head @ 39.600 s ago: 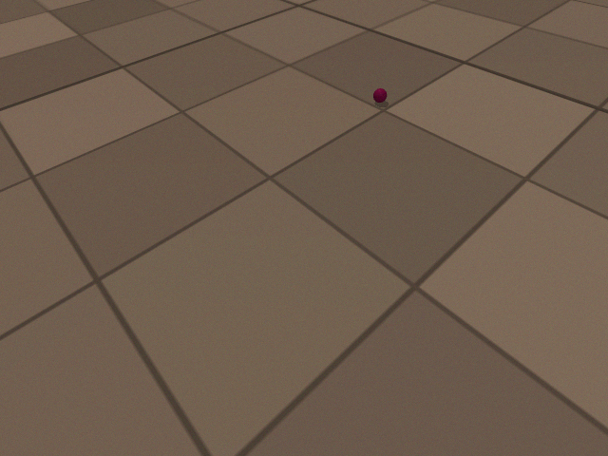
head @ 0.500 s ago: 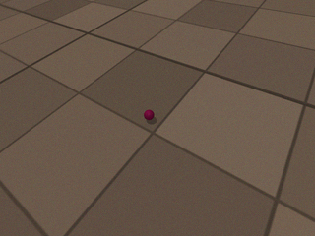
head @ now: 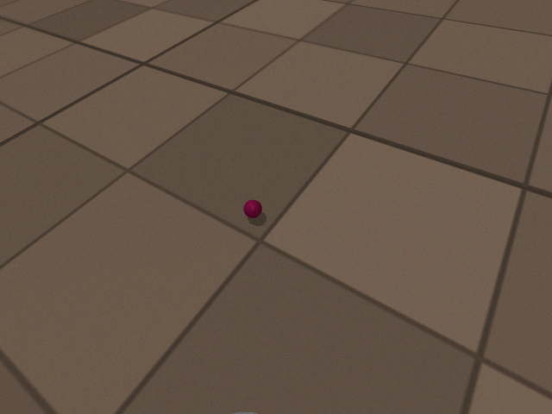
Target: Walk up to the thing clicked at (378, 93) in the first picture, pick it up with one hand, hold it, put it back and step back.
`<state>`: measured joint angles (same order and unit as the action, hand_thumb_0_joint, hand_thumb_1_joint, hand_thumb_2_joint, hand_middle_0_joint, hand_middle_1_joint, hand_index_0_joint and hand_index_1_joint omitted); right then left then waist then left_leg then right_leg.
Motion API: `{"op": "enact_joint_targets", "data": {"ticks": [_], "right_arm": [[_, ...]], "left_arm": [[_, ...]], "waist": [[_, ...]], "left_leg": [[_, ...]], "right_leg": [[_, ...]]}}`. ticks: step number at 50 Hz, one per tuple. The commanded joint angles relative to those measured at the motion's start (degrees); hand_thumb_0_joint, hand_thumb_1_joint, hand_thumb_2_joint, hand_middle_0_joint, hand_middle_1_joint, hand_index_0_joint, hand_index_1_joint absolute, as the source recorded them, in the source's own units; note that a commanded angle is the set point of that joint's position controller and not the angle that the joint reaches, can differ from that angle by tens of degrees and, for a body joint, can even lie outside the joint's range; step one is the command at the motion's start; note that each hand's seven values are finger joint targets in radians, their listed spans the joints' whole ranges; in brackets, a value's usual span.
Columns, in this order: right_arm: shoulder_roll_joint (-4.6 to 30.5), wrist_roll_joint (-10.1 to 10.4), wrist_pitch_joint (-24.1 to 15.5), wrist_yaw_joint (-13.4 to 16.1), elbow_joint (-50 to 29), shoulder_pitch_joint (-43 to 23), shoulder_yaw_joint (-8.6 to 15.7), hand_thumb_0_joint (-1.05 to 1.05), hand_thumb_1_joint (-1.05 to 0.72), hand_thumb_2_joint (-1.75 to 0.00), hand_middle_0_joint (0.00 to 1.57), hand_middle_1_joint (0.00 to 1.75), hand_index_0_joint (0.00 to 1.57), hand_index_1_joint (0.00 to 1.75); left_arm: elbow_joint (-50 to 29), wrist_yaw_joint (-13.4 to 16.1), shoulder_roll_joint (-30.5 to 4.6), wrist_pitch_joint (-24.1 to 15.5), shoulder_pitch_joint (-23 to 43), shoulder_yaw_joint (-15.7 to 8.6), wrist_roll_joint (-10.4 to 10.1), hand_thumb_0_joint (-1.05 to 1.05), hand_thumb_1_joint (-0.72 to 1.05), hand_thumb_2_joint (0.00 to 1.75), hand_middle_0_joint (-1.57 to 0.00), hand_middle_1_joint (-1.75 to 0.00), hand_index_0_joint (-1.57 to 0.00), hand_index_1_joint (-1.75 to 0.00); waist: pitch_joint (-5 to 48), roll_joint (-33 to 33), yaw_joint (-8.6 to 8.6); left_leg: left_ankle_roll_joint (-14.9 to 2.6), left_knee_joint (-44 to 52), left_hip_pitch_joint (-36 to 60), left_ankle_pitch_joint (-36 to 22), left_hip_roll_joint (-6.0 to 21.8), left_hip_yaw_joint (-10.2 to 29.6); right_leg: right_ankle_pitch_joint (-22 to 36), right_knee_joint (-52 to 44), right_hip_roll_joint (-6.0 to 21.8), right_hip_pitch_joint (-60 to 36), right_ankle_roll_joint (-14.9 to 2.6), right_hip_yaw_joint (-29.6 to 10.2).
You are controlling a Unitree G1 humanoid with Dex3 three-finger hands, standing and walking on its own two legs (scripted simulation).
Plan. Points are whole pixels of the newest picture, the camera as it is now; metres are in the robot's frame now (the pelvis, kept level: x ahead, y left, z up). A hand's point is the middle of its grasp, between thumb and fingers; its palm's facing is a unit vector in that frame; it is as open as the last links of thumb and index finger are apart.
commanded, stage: step back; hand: left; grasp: from above
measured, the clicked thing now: (252, 208) +1.07 +0.22 -0.72
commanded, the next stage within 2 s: stand in 0.32 s
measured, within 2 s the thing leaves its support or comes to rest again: neither
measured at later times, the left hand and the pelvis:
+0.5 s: hand out of the picture +0.12 +0.28 -0.14, palm faces -0.02 -0.94 -0.34, open 7.3 cm; pelvis +0.03 +0.02 +0.02, yaw -1 degrees
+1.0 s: hand out of the picture +0.11 +0.27 -0.13, palm faces -0.05 -0.94 -0.35, open 7.3 cm; pelvis +0.03 +0.02 +0.02, yaw -1 degrees
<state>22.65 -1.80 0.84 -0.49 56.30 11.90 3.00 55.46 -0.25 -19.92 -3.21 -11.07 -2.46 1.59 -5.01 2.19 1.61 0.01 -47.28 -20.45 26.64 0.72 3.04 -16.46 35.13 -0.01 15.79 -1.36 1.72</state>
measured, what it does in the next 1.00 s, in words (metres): steps on the spot: left foot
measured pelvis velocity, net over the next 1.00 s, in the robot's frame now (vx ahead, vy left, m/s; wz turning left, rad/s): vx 0.03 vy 0.02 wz -0.02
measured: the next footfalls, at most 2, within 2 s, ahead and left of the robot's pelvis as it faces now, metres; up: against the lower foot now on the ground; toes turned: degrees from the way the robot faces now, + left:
left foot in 0.06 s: +0.08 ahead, +0.15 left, +0.00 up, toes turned +0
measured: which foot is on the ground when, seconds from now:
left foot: up 0.00-0.04, down 0.06-1.00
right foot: down 0.00-1.00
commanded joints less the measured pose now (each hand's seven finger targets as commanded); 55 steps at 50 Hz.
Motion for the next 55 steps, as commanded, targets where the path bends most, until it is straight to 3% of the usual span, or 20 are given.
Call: {"op": "enact_joint_targets", "data": {"ticks": [1, 2, 3, 4, 5, 6, 8, 10, 15, 16, 18, 23, 28, 31, 35, 40, 46, 55], "right_arm": [[8.00, 0.08, -1.54, 0.68, -0.90, 2.47, 2.49, 0.00, -0.90, -0.90, 0.20, 0.30, 0.20, 0.30], [8.12, -0.06, -1.87, 0.92, -0.45, 2.31, 2.58, 0.00, -0.90, -0.90, 0.20, 0.30, 0.20, 0.30], [10.34, -0.51, -2.05, 1.20, -0.75, 1.30, 3.12, 0.00, -0.90, -0.90, 0.20, 0.30, 0.20, 0.30], [12.38, -0.37, -2.38, 1.30, -2.18, -2.92, 2.93, 0.00, -0.90, -0.90, 0.20, 0.30, 0.20, 0.30], [14.10, 0.46, -2.32, 1.01, -2.22, -5.95, 2.81, 0.00, -0.90, -0.90, 0.20, 0.30, 0.20, 0.30], [13.03, 0.23, -2.25, 0.87, -1.78, -6.91, 2.48, 0.00, -0.90, -0.90, 0.20, 0.30, 0.20, 0.30], [11.10, 0.41, -2.07, 0.88, -0.93, -8.77, 1.52, 0.00, -0.90, -0.90, 0.20, 0.30, 0.20, 0.30], [9.95, 0.54, -2.06, 0.92, 0.09, -8.97, 0.96, 0.00, -0.90, -0.90, 0.20, 0.30, 0.20, 0.30], [9.51, 1.02, -2.14, 0.72, 2.31, -9.74, 0.67, 0.00, -0.90, -0.90, 0.20, 0.30, 0.20, 0.30], [9.64, 1.57, -2.81, 0.58, 2.71, -8.28, 0.22, 0.00, -0.90, -0.90, 0.20, 0.30, 0.20, 0.30], [9.93, 1.65, -3.27, 0.59, 3.60, -9.45, 0.32, 0.00, -0.90, -0.90, 0.20, 0.30, 0.20, 0.30], [9.39, 1.50, -3.23, 0.61, 4.60, -10.81, 0.06, 0.00, -0.90, -0.90, 0.20, 0.30, 0.20, 0.30], [9.03, 1.44, -3.03, 0.49, 5.19, -11.53, -0.03, 0.00, -0.90, -0.90, 0.20, 0.30, 0.20, 0.30], [9.33, 1.50, -3.15, 0.44, 5.35, -11.82, 0.04, 0.00, -0.90, -0.90, 0.20, 0.30, 0.20, 0.30], [8.98, 1.43, -2.93, 0.32, 5.72, -11.81, -0.12, 0.00, -0.90, -0.90, 0.20, 0.30, 0.20, 0.30], [9.14, 1.32, -3.10, 0.42, 5.84, -11.56, -0.22, 0.00, -0.90, -0.90, 0.20, 0.30, 0.20, 0.30], [9.27, 1.22, -2.84, 0.39, 6.47, -10.24, -0.46, 0.00, -0.90, -0.90, 0.20, 0.30, 0.20, 0.30], [9.40, 1.33, -2.93, 0.45, 6.64, -9.22, -0.60, 0.00, -0.90, -0.90, 0.20, 0.30, 0.20, 0.30]], "left_arm": [[-4.40, 1.24, -16.25, -0.24, 5.61, -3.68, -0.64, 0.00, 0.90, 0.90, -0.20, -0.30, -0.20, -0.30], [-4.24, 1.28, -15.02, 0.14, 5.43, -3.05, -0.79, 0.00, 0.90, 0.90, -0.20, -0.30, -0.20, -0.30], [-4.41, 1.26, -13.02, 0.40, 4.47, -2.13, -1.06, 0.00, 0.90, 0.90, -0.20, -0.30, -0.20, -0.30], [-3.97, 1.21, -11.32, 0.83, 2.83, -1.60, -1.71, 0.00, 0.90, 0.90, -0.20, -0.30, -0.20, -0.30], [-2.52, 1.37, -13.00, 1.16, 3.38, -2.25, -2.02, 0.00, 0.90, 0.90, -0.20, -0.30, -0.20, -0.30], [-1.64, 1.42, -12.68, 1.14, 3.13, -2.10, -1.58, 0.00, 0.90, 0.90, -0.20, -0.30, -0.20, -0.30], [-0.11, 1.28, -12.89, 0.76, 3.10, -1.96, -1.30, 0.00, 0.90, 0.90, -0.20, -0.30, -0.20, -0.30], [0.65, 1.09, -14.22, 0.44, 3.73, -2.12, -1.47, 0.00, 0.90, 0.90, -0.20, -0.30, -0.20, -0.30], [2.21, 1.24, -13.93, 0.13, 5.85, -1.68, -1.43, 0.00, 0.90, 0.90, -0.20, -0.30, -0.20, -0.30], [3.62, 0.88, -11.76, 0.40, 5.92, -0.16, -1.71, 0.00, 0.90, 0.90, -0.20, -0.30, -0.20, -0.30], [4.22, 0.82, -12.18, 0.50, 6.53, 0.01, -1.68, 0.00, 0.90, 0.90, -0.20, -0.30, -0.20, -0.30], [5.74, 0.66, -12.46, 0.74, 8.18, 0.24, -1.64, 0.00, 0.90, 0.90, -0.20, -0.30, -0.20, -0.30], [6.72, 0.66, -12.49, 0.58, 8.96, 0.28, -1.31, 0.00, 0.90, 0.90, -0.20, -0.30, -0.20, -0.30], [6.86, 0.65, -12.16, 0.43, 8.93, 0.33, -1.19, 0.00, 0.90, 0.90, -0.20, -0.30, -0.20, -0.30], [7.17, 0.73, -12.53, 0.43, 8.92, 0.22, -1.15, 0.00, 0.90, 0.90, -0.20, -0.30, -0.20, -0.30], [7.18, 0.69, -12.70, 0.44, 8.70, 0.16, -1.13, 0.00, 0.90, 0.90, -0.20, -0.30, -0.20, -0.30], [7.14, 0.61, -12.95, 0.78, 8.49, 0.14, -1.12, 0.00, 0.90, 0.90, -0.20, -0.30, -0.20, -0.30], [7.28, 0.60, -12.83, 0.79, 7.11, 0.29, -1.22, 0.00, 0.90, 0.90, -0.20, -0.30, -0.20, -0.30]], "waist": [[5.51, -9.62, -2.63], [5.81, -8.24, -2.93], [7.19, -3.87, -2.37], [7.61, 1.41, -0.35], [7.18, 2.56, 0.26], [5.84, 1.83, 0.63], [5.58, 2.29, 0.75], [5.73, 1.72, 0.06], [9.99, -0.67, -0.74], [11.65, -0.74, -1.87], [10.87, -0.81, -1.58], [8.67, -0.88, -1.47], [7.16, -1.39, -1.71], [8.13, -0.95, -1.73], [6.76, -1.49, -1.69], [7.69, -1.48, -1.72], [6.50, -2.33, -1.83], [7.73, -2.47, -1.86]], "left_leg": [[-0.43, 15.18, 9.13, -8.92, 0.36, -4.22], [-0.73, 20.70, 11.30, -15.09, 0.47, -3.24], [-2.29, 21.64, 13.47, -21.42, 4.90, 3.14], [-5.32, 25.02, 9.48, -19.59, 11.52, 11.92], [-8.61, 24.27, 3.23, -17.56, 13.58, 12.10], [-8.23, 24.19, 1.02, -16.98, 13.09, 10.96], [-4.82, 23.51, 1.08, -15.47, 9.43, 6.91], [-2.60, 22.38, 3.03, -15.28, 6.80, 4.28], [-2.75, 22.03, 9.86, -25.23, 7.03, 2.25], [-2.53, 24.08, 13.23, -26.93, 7.43, 3.34], [-2.16, 24.68, 15.03, -30.39, 7.55, 2.94], [-1.49, 28.13, 15.59, -29.55, 7.56, 2.20], [-1.00, 30.39, 14.59, -24.02, 7.08, 1.63], [-1.04, 30.24, 15.77, -26.20, 7.23, 1.27], [-0.79, 31.64, 14.32, -21.26, 6.80, 1.25], [-0.66, 31.40, 15.70, -23.40, 7.01, 1.14], [-0.67, 33.05, 13.42, -17.48, 6.93, 1.48], [-0.90, 31.72, 15.02, -22.38, 7.08, 1.24]], "right_leg": [[14.15, -8.03, 12.25, 2.71, -6.50, -10.58], [17.37, -4.73, 10.70, 2.81, -4.65, -9.22], [16.18, -1.89, 8.48, 4.86, -2.18, -8.18], [7.00, 0.46, 3.82, 3.73, 0.01, -5.63], [-3.30, 1.18, 1.08, -2.26, 0.35, -2.46], [-4.07, -0.70, 1.32, -4.76, 0.03, -3.09], [2.78, -4.86, 3.25, -6.35, -0.66, -5.45], [8.08, -7.40, 5.51, -5.53, -1.34, -8.42], [16.80, -9.59, 6.38, -7.67, -0.80, -7.81], [16.97, -10.58, 6.48, -8.41, -0.52, -7.07], [18.85, -11.92, 6.56, -8.46, -0.11, -6.66], [16.99, -15.12, 6.91, -9.43, 0.38, -6.34], [13.20, -18.20, 7.32, -9.43, 0.82, -6.42], [15.82, -18.70, 7.67, -10.31, 0.85, -6.54], [11.64, -19.87, 7.57, -9.69, 0.91, -6.48], [12.87, -19.96, 7.72, -9.46, 0.74, -6.45], [7.82, -20.45, 7.34, -8.80, 0.73, -6.45], [12.07, -19.87, 7.68, -9.29, 0.59, -6.44]]}}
